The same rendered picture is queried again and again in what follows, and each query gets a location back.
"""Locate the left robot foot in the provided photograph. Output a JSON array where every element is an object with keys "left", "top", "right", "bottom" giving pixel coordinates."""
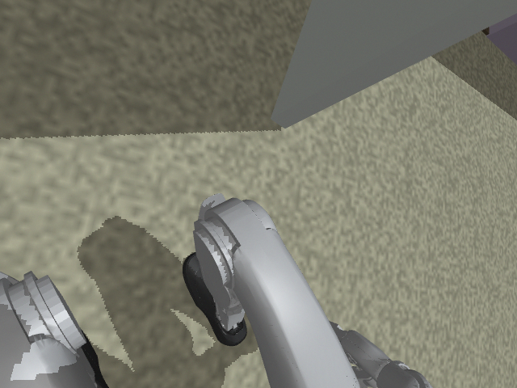
[{"left": 81, "top": 329, "right": 109, "bottom": 388}]

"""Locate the right robot hand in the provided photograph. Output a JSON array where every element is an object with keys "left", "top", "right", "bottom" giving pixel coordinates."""
[{"left": 329, "top": 321, "right": 392, "bottom": 388}]

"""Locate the right robot arm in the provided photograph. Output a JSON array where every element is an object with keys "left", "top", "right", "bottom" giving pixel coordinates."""
[{"left": 376, "top": 361, "right": 433, "bottom": 388}]

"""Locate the right robot foot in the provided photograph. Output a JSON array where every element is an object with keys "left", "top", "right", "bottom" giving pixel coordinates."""
[{"left": 183, "top": 253, "right": 247, "bottom": 346}]

